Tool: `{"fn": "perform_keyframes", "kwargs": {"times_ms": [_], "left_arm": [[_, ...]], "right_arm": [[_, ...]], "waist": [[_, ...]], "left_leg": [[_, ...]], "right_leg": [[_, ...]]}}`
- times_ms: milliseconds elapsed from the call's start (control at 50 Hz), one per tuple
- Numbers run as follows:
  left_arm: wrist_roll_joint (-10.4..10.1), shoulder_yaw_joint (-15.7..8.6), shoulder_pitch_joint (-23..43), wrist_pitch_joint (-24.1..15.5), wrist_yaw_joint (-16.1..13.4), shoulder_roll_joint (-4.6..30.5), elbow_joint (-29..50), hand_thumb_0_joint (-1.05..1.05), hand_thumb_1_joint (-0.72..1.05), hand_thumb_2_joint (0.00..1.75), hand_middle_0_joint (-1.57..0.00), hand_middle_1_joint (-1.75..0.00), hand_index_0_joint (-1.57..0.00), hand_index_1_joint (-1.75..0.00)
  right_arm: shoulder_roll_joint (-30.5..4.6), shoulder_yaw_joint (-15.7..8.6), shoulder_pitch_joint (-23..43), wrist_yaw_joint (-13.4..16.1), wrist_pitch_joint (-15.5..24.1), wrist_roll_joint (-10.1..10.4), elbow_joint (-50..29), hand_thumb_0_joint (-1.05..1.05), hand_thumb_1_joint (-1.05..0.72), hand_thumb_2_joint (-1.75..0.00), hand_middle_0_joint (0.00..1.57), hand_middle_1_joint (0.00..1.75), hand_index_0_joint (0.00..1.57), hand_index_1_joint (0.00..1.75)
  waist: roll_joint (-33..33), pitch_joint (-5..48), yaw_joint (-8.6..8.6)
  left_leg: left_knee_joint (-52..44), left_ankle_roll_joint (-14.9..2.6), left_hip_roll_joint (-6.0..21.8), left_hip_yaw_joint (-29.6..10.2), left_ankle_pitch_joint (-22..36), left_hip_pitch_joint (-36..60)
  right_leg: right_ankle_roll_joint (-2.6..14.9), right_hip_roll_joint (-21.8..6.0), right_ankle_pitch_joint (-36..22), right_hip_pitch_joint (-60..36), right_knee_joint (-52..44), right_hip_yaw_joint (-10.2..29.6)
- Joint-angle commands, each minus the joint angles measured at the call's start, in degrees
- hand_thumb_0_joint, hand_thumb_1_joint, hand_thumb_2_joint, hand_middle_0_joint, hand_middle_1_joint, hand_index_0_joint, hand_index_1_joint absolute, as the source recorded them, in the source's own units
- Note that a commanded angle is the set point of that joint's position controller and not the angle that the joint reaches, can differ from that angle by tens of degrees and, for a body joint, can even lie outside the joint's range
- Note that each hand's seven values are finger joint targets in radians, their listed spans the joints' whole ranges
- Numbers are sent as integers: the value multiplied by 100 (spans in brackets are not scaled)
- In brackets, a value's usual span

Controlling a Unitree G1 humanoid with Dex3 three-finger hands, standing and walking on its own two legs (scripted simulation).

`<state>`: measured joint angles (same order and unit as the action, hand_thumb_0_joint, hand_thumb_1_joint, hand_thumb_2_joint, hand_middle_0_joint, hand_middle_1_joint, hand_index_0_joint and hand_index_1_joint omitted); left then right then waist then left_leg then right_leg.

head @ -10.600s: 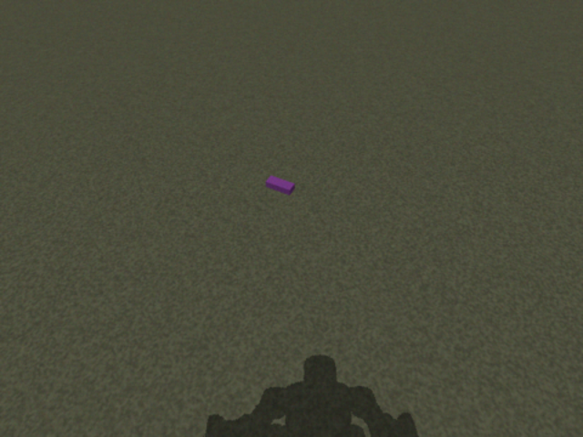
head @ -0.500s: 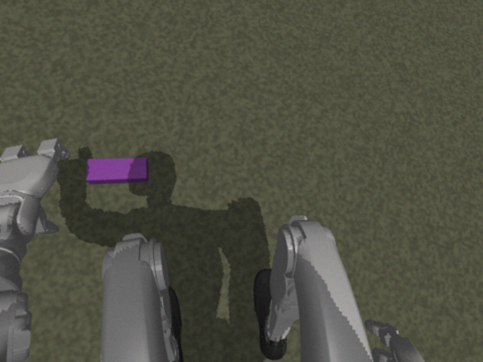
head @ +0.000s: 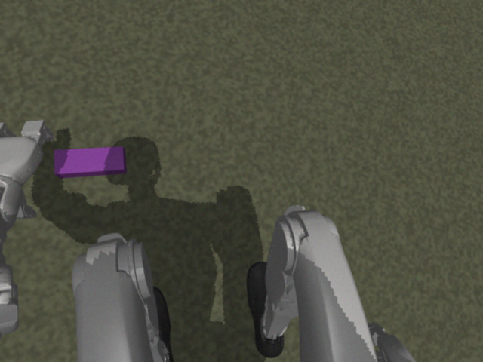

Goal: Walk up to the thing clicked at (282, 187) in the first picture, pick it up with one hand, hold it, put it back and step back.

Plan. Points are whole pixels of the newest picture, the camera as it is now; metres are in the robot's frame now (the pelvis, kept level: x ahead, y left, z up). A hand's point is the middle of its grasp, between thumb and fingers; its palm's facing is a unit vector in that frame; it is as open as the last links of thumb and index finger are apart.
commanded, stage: rise first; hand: left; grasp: from above
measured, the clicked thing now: (92, 162) +0.51 +0.25 -0.33
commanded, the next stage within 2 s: none
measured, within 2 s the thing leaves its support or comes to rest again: neither
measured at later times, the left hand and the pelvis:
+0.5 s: hand (36, 176) +0.44 +0.31 -0.19, palm faces -0.46 -0.05 -0.88, open 14.1 cm; pelvis +0.01 +0.00 -0.01, yaw -1 degrees
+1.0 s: hand (43, 171) +0.45 +0.30 -0.20, palm faces -0.46 -0.04 -0.89, open 14.2 cm; pelvis +0.01 +0.00 -0.02, yaw -1 degrees
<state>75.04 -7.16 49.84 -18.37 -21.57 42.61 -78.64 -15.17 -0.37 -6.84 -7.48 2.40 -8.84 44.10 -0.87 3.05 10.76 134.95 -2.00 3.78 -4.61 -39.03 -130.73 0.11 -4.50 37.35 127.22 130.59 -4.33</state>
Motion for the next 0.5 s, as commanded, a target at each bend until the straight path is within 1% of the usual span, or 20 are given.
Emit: {"fn": "perform_keyframes", "kwargs": {"times_ms": [0,20,40,60,100,120,140,160,200,240,260,280,300,320,340,400,420,440,460,480], "left_arm": [[-80,-229,1546,6,-255,1561,573,0,-52,98,-8,-100,-8,-99],[-121,-310,1747,-33,-275,1705,820,0,-52,97,-8,-100,-9,-99],[-98,-319,1515,2,-294,1640,527,0,-52,98,-9,-99,-9,-98],[-107,-295,1574,2,-315,1605,499,0,-52,97,-8,-99,-9,-98],[-101,-304,1623,13,-347,1629,583,0,-53,98,-7,-100,-8,-99],[-79,-307,1681,19,-364,1700,603,0,-52,98,-8,-100,-9,-99],[-65,-330,1714,16,-369,1731,637,0,-52,97,-9,-98,-9,-98],[-77,-325,1556,50,-379,1694,519,0,-52,97,-8,-100,-9,-99],[-100,-307,1631,83,-404,1648,552,0,-52,98,-8,-100,-9,-99],[-111,-343,1638,98,-431,1684,593,0,-52,98,-8,-99,-9,-98],[-94,-336,1703,89,-430,1723,681,0,-54,99,-8,-99,-8,-99],[-107,-335,1653,109,-432,1704,607,0,-53,99,-7,-100,-8,-99],[-97,-303,1653,119,-438,1665,587,0,-54,99,-7,-100,-8,-99],[-108,-324,1627,128,-449,1662,570,0,-54,99,-7,-100,-8,-99],[-110,-284,1649,133,-446,1646,616,0,-54,99,-7,-100,-7,-100],[-96,-280,1719,155,-441,1675,653,0,-54,99,-7,-101,-8,-100],[-148,-256,1500,182,-452,1531,481,0,-54,99,-7,-100,-8,-100],[-161,-254,1659,174,-465,1572,616,0,-53,98,-7,-101,-8,-100],[-120,-301,1539,203,-475,1603,528,0,-53,99,-7,-101,-8,-100],[-128,-258,1545,211,-481,1550,586,0,-54,99,-6,-102,-7,-101]], "right_arm": [[-1423,-431,-1193,60,2,-52,-96,0,-91,-90,20,30,20,30],[-1402,-439,-1223,61,2,-42,-83,0,-91,-91,20,30,20,30],[-1426,-417,-1216,65,-1,-51,-83,0,-91,-91,20,30,20,30],[-1432,-403,-1211,55,3,-69,-101,0,-91,-90,20,30,20,30],[-1446,-404,-1236,53,17,-97,-64,0,-91,-90,20,30,20,30],[-1445,-407,-1197,61,14,-85,-67,0,-91,-90,20,30,20,30],[-1440,-381,-1251,49,10,-110,-66,0,-91,-90,20,30,20,30],[-1446,-379,-1249,53,15,-95,-68,0,-91,-91,20,30,20,30],[-1463,-385,-1254,53,27,-104,-54,0,-91,-90,20,30,20,30],[-1490,-385,-1246,54,44,-125,-50,0,-91,-90,20,30,20,30],[-1462,-386,-1236,49,40,-115,-53,0,-91,-90,20,30,20,30],[-1475,-406,-1227,54,42,-97,-51,0,-91,-90,20,30,20,30],[-1454,-369,-1211,45,41,-120,-70,0,-91,-90,20,30,20,30],[-1477,-373,-1228,44,46,-117,-53,0,-91,-90,20,30,20,30],[-1466,-378,-1230,40,51,-114,-44,0,-91,-90,20,30,20,30],[-1495,-368,-1309,17,71,-115,-42,0,-91,-91,20,30,20,30],[-1490,-371,-1267,23,76,-99,-67,0,-91,-91,20,30,20,30],[-1506,-380,-1232,16,89,-90,-74,0,-91,-90,20,30,20,30],[-1526,-350,-1292,8,94,-116,-62,0,-91,-90,20,30,20,30],[-1511,-354,-1272,4,89,-112,-73,0,-91,-90,20,30,20,30]], "waist": [[1296,3776,13],[1266,3878,2],[1209,3896,-22],[1314,3866,26],[1405,3891,16],[1447,3920,9],[1473,3955,43],[1384,3912,1],[1426,3870,56],[1512,3850,60],[1543,3938,38],[1516,3882,40],[1529,3869,74],[1456,3822,86],[1488,3820,82],[1504,3772,141],[1484,3782,93],[1628,3807,127],[1599,3824,114],[1702,3862,103]], "left_leg": [[-1353,-13,-348,236,910,2925],[-1303,-18,-342,255,926,2845],[-1313,-18,-348,237,922,2879],[-1295,-8,-343,234,922,2903],[-1281,5,-332,194,1019,3023],[-1221,-3,-336,232,1040,2955],[-1211,-3,-343,232,1107,2949],[-1210,-7,-342,244,1088,2943],[-1181,-2,-334,236,1055,2971],[-1166,8,-326,220,1046,2997],[-1175,11,-324,220,1030,2979],[-1168,6,-321,227,996,2954],[-1137,-1,-329,248,1007,2877],[-1142,-2,-332,231,1003,2841],[-1129,0,-330,225,1017,2876],[-1126,-1,-325,199,1041,2892],[-1141,14,-320,183,1033,2921],[-1153,17,-312,171,1043,2918],[-1154,28,-316,145,1137,3062],[-1152,28,-322,174,1176,3022]], "right_leg": [[155,367,-871,-1679,-1302,-276],[147,385,-908,-1808,-1322,-266],[153,386,-881,-1758,-1309,-272],[152,381,-870,-1702,-1255,-286],[164,384,-944,-1601,-1180,-315],[168,400,-995,-1662,-1191,-283],[161,389,-1067,-1731,-1164,-284],[162,400,-1065,-1730,-1203,-271],[164,397,-1032,-1630,-1188,-281],[164,383,-1012,-1562,-1135,-299],[178,408,-1001,-1603,-1134,-296],[178,402,-985,-1560,-1141,-288],[164,407,-1014,-1632,-1157,-281],[166,400,-1000,-1582,-1120,-297],[175,402,-1019,-1565,-1104,-297],[173,395,-1056,-1554,-1083,-326],[171,396,-1034,-1501,-1067,-332],[163,397,-1054,-1483,-1022,-348],[163,384,-1113,-1474,-1007,-357],[149,392,-1147,-1516,-1003,-354]]}}
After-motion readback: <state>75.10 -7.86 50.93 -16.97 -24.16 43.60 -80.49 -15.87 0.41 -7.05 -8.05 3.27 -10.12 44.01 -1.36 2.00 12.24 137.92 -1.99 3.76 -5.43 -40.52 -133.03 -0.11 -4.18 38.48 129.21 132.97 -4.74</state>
